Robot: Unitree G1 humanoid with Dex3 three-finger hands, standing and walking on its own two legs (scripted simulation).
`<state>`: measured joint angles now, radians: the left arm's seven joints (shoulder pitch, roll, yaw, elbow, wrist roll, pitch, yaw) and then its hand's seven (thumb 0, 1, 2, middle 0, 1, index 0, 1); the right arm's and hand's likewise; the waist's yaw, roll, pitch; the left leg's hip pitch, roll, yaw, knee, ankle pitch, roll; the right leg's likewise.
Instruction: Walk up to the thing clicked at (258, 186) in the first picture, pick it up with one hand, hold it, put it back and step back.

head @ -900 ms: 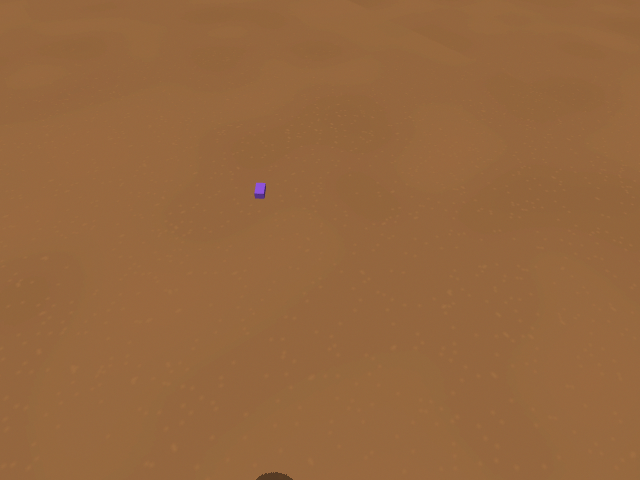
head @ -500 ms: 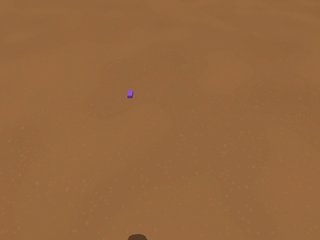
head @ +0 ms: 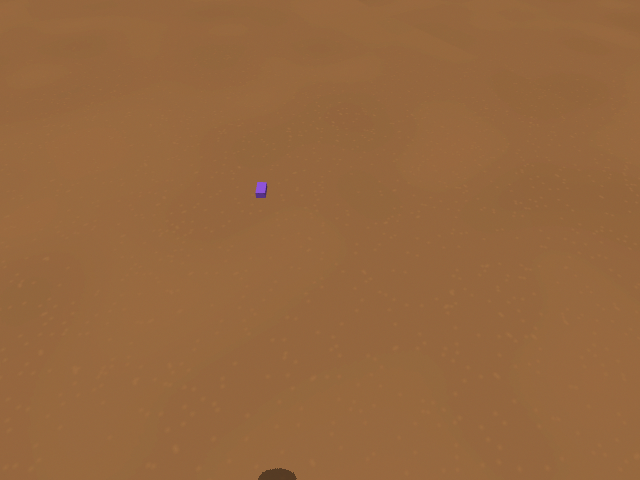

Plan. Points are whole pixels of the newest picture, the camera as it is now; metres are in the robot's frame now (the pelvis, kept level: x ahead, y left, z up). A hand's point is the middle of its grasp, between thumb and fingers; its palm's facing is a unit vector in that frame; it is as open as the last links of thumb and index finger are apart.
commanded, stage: stand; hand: left
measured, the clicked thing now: (261, 190) +1.42 +0.24 -0.77
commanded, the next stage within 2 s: walk up in 0.22 s
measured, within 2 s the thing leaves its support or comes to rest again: neither
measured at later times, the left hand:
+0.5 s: hand out of the picture +0.11 +0.36 -0.14, palm faces -0.19 -0.86 -0.48, open 7.4 cm
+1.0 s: hand (150, 258) +0.54 +0.33 -0.14, palm faces -0.49 -0.70 -0.52, open 7.4 cm
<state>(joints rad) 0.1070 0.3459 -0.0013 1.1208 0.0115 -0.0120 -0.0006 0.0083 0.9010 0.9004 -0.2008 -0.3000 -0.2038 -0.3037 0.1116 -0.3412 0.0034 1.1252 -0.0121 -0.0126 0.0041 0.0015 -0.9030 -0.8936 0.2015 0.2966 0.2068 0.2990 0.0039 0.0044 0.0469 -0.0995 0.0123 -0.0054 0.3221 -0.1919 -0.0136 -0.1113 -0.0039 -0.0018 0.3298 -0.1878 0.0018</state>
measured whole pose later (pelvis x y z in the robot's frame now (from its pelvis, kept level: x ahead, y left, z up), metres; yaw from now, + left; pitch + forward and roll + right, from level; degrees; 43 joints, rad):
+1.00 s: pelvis +0.26 +0.16 -0.04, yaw -32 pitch -2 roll -3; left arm 0.19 0.44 0.07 0.85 -0.01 -0.06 0.04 0.01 0.90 0.90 -0.20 -0.30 -0.20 -0.30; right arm 0.34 -0.43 -0.11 0.78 -0.07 0.06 0.09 0.01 -0.90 -0.89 0.20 0.30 0.20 0.30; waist -0.11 0.12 0.11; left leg -0.18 -0.05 0.11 0.97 -0.53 0.00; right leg -0.42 -0.01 -0.15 0.71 -0.25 -0.05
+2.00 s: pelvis +0.76 +0.36 -0.06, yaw -61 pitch +0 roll -2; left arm 0.36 0.43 0.06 0.77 0.05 -0.06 0.10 0.01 0.89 0.90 -0.21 -0.30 -0.21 -0.31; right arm 0.17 -0.48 -0.12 0.62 -0.07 0.10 0.11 0.00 -0.90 -0.89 0.20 0.30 0.21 0.30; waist 0.00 0.14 0.09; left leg -0.60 0.14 -0.14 1.16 -0.42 0.00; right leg -0.47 -0.11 0.07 0.82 -0.36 0.02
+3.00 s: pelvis +1.16 +0.67 -0.05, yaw -81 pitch -2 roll -2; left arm 0.28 0.48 0.10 0.89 0.00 0.00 0.10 0.01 0.90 0.90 -0.20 -0.30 -0.20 -0.30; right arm 0.31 -0.34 -0.05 0.77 -0.05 0.08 0.04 0.00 -0.90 -0.89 0.20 0.30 0.21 0.30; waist -0.04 0.01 0.13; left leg -0.39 0.04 0.06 0.86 -0.45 0.03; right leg -0.65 0.09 0.09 1.32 -0.39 -0.02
